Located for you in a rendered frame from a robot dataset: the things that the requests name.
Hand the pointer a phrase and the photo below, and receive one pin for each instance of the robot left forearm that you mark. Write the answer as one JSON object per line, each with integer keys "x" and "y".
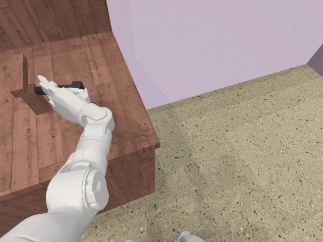
{"x": 95, "y": 141}

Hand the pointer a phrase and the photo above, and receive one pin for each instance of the robot left hand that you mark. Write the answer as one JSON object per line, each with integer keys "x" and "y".
{"x": 67, "y": 102}

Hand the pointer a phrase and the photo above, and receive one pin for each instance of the robot left upper arm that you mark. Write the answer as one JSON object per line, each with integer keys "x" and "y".
{"x": 73, "y": 200}

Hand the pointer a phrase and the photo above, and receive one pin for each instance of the counter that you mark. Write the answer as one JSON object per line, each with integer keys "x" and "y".
{"x": 65, "y": 41}

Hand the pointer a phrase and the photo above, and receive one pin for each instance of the robot right shin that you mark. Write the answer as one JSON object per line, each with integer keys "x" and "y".
{"x": 184, "y": 233}

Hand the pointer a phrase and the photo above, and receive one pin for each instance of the tap lever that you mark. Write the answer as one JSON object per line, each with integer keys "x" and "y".
{"x": 75, "y": 84}

